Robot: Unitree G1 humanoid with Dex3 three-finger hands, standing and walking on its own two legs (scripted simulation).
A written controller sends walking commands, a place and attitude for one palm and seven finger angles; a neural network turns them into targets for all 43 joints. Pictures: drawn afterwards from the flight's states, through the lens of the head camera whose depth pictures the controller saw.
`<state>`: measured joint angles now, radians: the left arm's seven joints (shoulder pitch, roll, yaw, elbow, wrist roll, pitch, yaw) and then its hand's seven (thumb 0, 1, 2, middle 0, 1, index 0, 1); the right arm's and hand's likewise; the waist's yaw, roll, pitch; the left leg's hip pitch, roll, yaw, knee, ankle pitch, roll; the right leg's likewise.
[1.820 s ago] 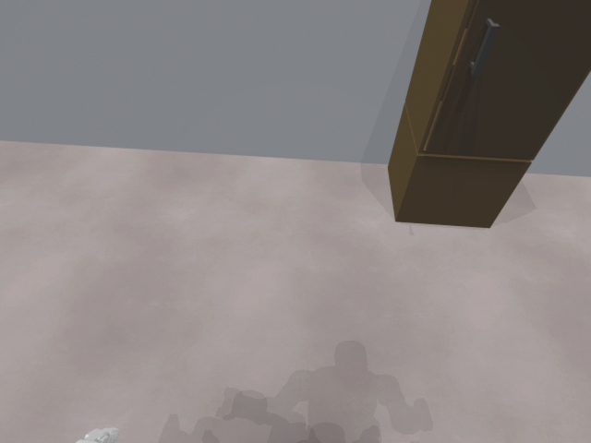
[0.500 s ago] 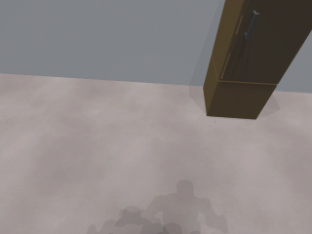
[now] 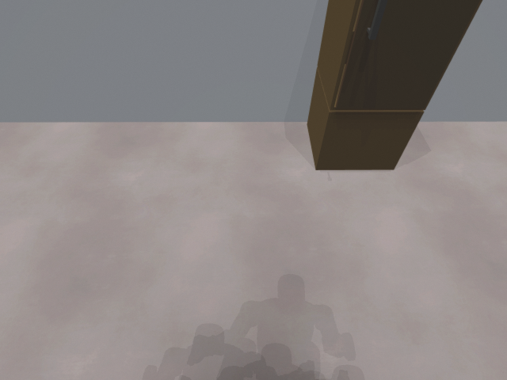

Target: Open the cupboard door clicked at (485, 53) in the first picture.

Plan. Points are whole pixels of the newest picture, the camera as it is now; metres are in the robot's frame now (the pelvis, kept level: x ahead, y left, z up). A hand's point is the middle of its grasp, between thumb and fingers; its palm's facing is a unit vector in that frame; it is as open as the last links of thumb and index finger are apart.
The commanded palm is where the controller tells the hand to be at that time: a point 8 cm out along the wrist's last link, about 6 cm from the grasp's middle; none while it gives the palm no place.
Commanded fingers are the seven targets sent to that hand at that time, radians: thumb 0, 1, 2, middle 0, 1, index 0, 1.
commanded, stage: walk to a spot facing it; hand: left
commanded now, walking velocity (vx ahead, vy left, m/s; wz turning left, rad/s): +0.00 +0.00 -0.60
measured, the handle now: (376, 14) +1.21 -0.32 +0.06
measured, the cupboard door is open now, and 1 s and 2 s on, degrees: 0 0 0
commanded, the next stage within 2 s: none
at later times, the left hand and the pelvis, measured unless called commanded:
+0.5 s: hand out of the picture +0.06 +0.18 -0.15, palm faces -0.16 -0.95 -0.26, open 7.4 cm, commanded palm none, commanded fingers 0.00 0.90 0.90 -0.20 -0.30 -0.20 -0.30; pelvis -0.02 -0.01 +0.01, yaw -14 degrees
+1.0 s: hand (171, 375) +0.15 +0.16 -0.15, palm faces -0.54 -0.82 -0.21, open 7.4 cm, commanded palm none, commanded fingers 0.00 0.90 0.90 -0.20 -0.30 -0.20 -0.30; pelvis -0.04 +0.03 +0.01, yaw -34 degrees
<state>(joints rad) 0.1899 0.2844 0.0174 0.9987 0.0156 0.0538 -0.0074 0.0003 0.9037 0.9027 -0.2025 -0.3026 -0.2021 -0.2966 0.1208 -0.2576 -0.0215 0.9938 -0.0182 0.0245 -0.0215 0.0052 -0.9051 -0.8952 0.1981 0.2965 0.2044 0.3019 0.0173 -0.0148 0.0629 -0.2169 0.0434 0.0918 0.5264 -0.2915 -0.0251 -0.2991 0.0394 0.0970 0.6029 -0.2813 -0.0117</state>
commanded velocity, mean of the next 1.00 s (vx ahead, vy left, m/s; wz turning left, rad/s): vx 0.05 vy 0.00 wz -0.60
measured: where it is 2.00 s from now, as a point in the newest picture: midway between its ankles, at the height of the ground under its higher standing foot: outside the picture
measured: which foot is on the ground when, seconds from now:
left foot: down 0.00-0.10, up 0.12-0.64, down 0.66-1.00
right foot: down 0.00-0.66, up 0.68-1.00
